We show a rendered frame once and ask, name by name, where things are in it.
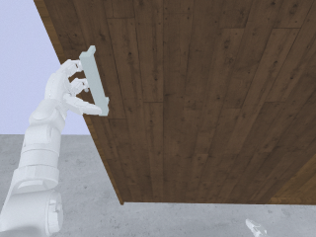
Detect handle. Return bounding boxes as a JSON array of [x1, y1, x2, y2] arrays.
[[79, 45, 110, 117]]

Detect wardrobe door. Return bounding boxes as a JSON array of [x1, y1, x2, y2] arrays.
[[273, 154, 316, 198], [43, 0, 316, 204]]

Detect left robot upper arm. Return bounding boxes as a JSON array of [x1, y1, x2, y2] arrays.
[[0, 190, 63, 237]]

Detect left robot forearm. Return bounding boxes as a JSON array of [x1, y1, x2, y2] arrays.
[[0, 99, 67, 232]]

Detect right robot hand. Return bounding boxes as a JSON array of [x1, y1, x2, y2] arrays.
[[245, 218, 271, 237]]

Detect left robot hand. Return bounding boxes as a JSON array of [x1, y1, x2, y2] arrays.
[[44, 59, 102, 116]]

